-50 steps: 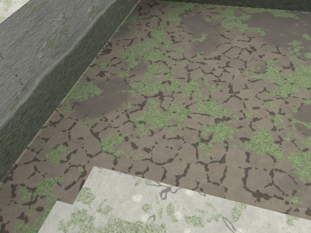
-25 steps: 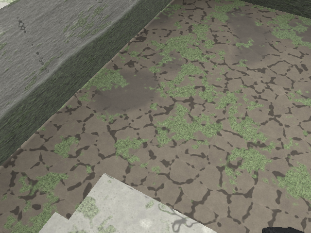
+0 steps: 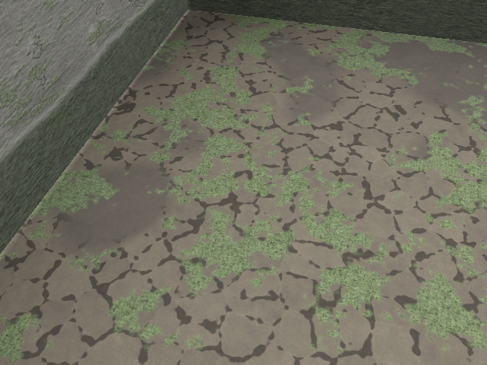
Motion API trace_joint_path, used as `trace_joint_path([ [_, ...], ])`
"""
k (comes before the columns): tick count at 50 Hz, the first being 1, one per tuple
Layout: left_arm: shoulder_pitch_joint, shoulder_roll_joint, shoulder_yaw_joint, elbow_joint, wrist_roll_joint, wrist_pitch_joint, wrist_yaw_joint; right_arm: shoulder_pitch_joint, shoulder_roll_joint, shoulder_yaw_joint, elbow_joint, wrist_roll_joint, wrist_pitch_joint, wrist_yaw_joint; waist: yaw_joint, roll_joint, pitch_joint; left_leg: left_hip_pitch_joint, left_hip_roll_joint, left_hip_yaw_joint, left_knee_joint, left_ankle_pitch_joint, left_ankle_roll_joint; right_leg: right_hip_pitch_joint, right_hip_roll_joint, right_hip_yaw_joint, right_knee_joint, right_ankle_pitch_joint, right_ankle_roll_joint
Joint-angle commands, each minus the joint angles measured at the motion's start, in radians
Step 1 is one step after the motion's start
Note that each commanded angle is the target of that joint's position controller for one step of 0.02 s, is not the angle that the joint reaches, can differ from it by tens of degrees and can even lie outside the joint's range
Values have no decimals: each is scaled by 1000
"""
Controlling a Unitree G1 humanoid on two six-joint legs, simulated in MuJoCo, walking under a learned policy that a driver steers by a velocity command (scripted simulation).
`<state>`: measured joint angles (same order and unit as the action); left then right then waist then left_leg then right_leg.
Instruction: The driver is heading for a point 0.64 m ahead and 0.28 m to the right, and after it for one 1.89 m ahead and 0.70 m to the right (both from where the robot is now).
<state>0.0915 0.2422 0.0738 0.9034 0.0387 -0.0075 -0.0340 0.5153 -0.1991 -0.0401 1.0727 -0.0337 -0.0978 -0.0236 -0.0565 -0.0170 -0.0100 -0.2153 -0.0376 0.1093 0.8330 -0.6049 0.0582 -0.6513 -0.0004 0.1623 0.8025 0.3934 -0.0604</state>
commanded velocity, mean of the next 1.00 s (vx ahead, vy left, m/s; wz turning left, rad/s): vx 0.47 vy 0.00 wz -0.52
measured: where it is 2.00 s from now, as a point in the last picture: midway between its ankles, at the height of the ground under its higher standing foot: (267, 344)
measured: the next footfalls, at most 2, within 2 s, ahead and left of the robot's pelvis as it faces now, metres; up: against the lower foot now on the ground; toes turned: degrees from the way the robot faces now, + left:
right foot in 0.18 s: +0.26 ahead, -0.15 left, -0.18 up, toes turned -7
left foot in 0.82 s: +0.68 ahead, -0.03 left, -0.36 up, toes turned -29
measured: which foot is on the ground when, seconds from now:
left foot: down 0.00-0.20, up 0.22-0.80, down 0.82-1.00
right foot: up 0.00-0.16, down 0.18-0.82, up 0.84-1.00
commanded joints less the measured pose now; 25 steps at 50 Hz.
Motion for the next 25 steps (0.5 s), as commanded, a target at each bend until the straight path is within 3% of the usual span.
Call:
trace_joint_path([
  [1,-165,32,0,-93,-5,-9,-16,8,-98,-8,-54,-12,-10,-9,-39,50,173,-100,261,-286,-183,62,135,-76,-2,-8,-90,62,3],
  [2,-202,20,-7,-109,-10,-14,-25,24,-97,-5,-57,-20,-5,-16,-64,33,192,-113,251,-250,-151,64,116,-41,-7,-32,-162,101,1],
  [5,-242,-2,-19,-128,-40,-29,-39,51,-99,-5,-39,-29,15,-31,-118,53,248,-116,253,-179,-84,172,85,112,-56,-132,-350,58,-2],
  [7,-93,14,-15,-71,-39,-21,-25,68,-97,-7,-12,-25,39,-38,-78,68,219,-75,263,-132,101,378,88,250,-69,-161,-405,-39,-20],
  [8,81,38,-6,-9,-35,-18,-16,36,-125,-15,-9,-25,46,-41,6,88,124,-47,271,-119,282,509,93,392,-82,-157,-434,-65,-43],
  [9,299,76,13,81,-23,-15,-8,-2,-156,-27,-20,-13,41,-33,117,6,10,-63,209,-37,539,643,75,622,-13,-229,-491,-11,-47],
  [10,404,131,31,123,14,-13,-5,41,-152,-34,-15,2,43,-25,161,-152,-30,-254,95,50,963,164,46,843,-36,-209,-450,91,-72],
  [11,476,225,45,138,-4,-15,-15,132,-96,-33,-38,31,44,-20,96,-324,-175,-680,48,12,1374,-350,6,1236,-217,-22,6,597,-176],
  [12,491,214,47,104,-52,-10,-10,44,-131,-23,-104,31,40,-22,163,-217,-296,-813,101,-41,1379,-243,-3,1248,-272,116,-41,487,-230],
  [13,439,202,43,75,-50,-4,8,-109,-135,-29,-173,21,43,-23,183,-108,-253,-934,90,-36,1314,-126,-32,1159,-328,243,-221,184,-301],
  [14,384,201,44,66,-31,4,35,-201,-87,-11,-201,0,43,-18,168,-83,-171,-965,104,-80,1238,-44,-33,976,-371,375,-367,-275,-348],
  [15,326,150,22,37,-20,-10,41,-211,-116,-21,-190,-18,54,-12,117,12,-79,-874,162,-133,1043,63,-32,767,-368,392,-392,-370,-328],
  [16,303,107,5,49,-9,-27,39,-199,-97,-22,-168,-26,72,-15,80,41,-29,-781,165,-166,953,132,-30,583,-343,383,-358,-317,-314],
  [17,253,81,-12,33,-9,-48,30,-187,-96,-22,-165,-21,84,-15,25,63,44,-686,174,-177,727,270,-37,404,-265,293,-383,-330,-263],
  [18,190,97,-10,14,-23,-65,37,-257,-73,-18,-199,-26,87,-2,-5,41,78,-509,161,-163,407,405,-72,207,-161,214,-488,-415,-227],
  [19,197,129,-7,9,-24,-68,41,-278,-74,-23,-211,-36,88,6,5,-24,65,-433,140,-139,309,469,-91,192,-139,212,-512,-334,-241],
  [21,251,135,-2,10,-30,-55,44,-224,-57,-14,-184,-43,97,19,2,-76,-26,-397,137,-143,278,526,-98,308,-152,215,-452,-138,-266],
  [22,270,132,3,7,-16,-53,37,-169,-83,-23,-150,-23,100,24,1,-62,-60,-404,131,-139,327,623,-84,358,-152,217,-427,-154,-273],
  [23,276,119,0,-8,-24,-48,35,-242,-96,-27,-179,-13,102,25,16,-31,-33,-439,136,-152,302,628,-76,366,-146,244,-430,-195,-275],
  [24,374,88,-3,45,-24,-56,41,-385,-145,-50,-226,-7,92,30,71,-8,27,-641,157,-218,205,743,-69,515,-122,298,-381,-446,-276],
  [25,436,78,-5,54,-18,-57,45,-480,-151,-56,-257,-13,87,37,115,-3,63,-760,154,-231,157,709,-70,606,-124,348,-373,-584,-281],
])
